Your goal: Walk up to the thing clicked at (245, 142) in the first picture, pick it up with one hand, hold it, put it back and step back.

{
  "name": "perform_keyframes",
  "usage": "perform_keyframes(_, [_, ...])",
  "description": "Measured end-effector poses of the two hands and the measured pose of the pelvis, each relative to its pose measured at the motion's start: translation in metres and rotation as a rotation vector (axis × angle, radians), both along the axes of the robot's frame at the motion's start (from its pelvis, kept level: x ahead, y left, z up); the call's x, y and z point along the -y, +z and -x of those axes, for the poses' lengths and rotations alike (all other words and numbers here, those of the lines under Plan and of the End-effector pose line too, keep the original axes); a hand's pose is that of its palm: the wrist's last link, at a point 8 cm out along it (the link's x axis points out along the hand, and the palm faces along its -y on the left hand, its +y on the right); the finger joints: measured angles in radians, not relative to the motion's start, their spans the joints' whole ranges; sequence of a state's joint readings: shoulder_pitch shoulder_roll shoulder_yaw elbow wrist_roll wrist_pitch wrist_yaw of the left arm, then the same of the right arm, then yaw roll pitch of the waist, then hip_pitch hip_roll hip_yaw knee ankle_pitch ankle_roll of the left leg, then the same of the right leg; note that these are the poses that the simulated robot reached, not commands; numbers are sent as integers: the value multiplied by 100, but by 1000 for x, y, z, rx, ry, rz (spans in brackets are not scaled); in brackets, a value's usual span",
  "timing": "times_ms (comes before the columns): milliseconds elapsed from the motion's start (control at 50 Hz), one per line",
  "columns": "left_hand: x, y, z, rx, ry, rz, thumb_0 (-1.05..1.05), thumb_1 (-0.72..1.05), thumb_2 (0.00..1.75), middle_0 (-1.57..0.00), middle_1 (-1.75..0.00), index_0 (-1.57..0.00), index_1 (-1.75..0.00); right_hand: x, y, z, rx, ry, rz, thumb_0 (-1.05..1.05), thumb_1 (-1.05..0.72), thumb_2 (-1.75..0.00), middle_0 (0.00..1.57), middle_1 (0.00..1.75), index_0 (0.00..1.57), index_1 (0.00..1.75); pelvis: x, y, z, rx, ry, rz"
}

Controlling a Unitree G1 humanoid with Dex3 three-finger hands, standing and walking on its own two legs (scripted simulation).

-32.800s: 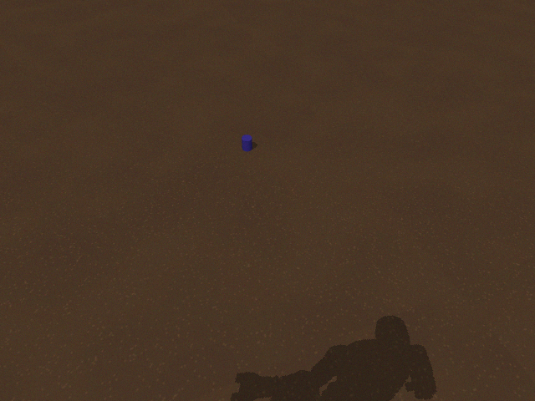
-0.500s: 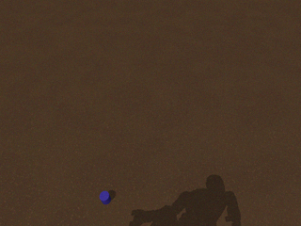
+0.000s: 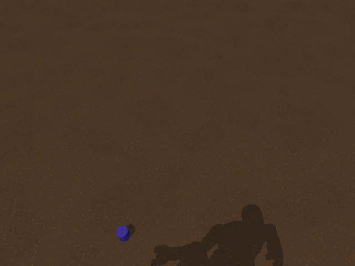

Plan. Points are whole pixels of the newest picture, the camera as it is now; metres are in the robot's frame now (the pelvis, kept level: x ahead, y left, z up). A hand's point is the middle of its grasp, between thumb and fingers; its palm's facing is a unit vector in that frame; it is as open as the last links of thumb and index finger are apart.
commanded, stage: stand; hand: left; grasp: from above
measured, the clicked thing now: (123, 233) +0.43 +0.29 -0.74
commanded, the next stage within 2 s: step back in 0.18 s
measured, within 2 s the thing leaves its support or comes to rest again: neither
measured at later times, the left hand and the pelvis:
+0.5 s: hand out of the picture +0.09 +0.30 -0.18, palm faces -0.03 -0.92 -0.39, open 7.4 cm; pelvis -0.05 +0.04 -0.03, yaw -1 degrees
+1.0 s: hand out of the picture -0.03 +0.28 -0.16, palm faces -0.09 -0.92 -0.39, open 7.4 cm; pelvis -0.15 +0.03 -0.02, yaw -5 degrees
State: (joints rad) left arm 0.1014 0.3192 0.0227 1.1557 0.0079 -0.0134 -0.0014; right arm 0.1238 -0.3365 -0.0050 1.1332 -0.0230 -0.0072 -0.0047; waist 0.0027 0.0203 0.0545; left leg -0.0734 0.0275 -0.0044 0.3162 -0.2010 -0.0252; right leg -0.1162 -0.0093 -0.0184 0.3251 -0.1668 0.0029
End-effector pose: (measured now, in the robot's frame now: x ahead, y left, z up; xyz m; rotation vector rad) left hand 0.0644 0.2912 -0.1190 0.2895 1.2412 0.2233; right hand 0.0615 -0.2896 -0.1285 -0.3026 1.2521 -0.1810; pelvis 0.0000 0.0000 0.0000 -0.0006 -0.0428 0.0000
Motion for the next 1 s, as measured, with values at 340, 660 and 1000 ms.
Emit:
perform_keyframes(340, [-18, -4, -3, 30, -18, -36, 1, 90, 90, -20, -30, -21, -30, 11, -2, 4, 6, -20, 32, 0, -91, -90, 21, 30, 20, 30, -5, -10, 23, -17, -5, 7])
perform_keyframes(660, [-55, -22, 3, 78, -116, -28, 1, 90, 90, -20, -30, -20, -30, -18, 13, 94, -42, -50, 124, 0, -90, -90, 21, 30, 20, 30, -44, -17, 78, -27, -38, 24])
perform_keyframes(1000, [-27, -2, 94, 79, -141, -54, 1, 90, 90, -20, -30, -21, -30, -1, -11, 143, 64, -79, 47, 1, -91, -90, 21, 30, 20, 30, -25, -22, 149, 0, -92, -15])
